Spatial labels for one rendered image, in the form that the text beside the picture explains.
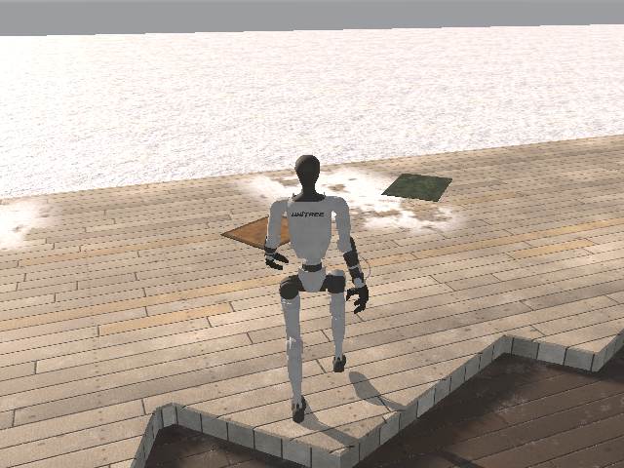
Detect robot right upper arm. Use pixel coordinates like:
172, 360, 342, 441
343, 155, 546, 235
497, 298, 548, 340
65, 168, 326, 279
329, 196, 352, 253

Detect robot right forearm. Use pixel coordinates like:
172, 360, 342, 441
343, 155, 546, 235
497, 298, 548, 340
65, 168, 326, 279
343, 237, 366, 288

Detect robot left forearm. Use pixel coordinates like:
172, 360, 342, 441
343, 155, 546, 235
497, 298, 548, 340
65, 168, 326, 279
263, 235, 277, 260

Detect robot head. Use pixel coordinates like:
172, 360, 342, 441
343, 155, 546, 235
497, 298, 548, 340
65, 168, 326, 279
292, 155, 326, 202

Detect robot left upper arm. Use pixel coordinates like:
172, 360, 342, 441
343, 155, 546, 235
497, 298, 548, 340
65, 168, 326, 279
265, 197, 290, 249

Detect robot torso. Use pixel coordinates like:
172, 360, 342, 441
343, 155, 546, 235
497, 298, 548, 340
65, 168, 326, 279
286, 192, 332, 293

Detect right robot hand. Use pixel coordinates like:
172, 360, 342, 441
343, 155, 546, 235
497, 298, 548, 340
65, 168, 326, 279
346, 285, 369, 314

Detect left robot hand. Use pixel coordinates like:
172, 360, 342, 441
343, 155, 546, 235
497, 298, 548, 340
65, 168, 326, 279
265, 253, 289, 270

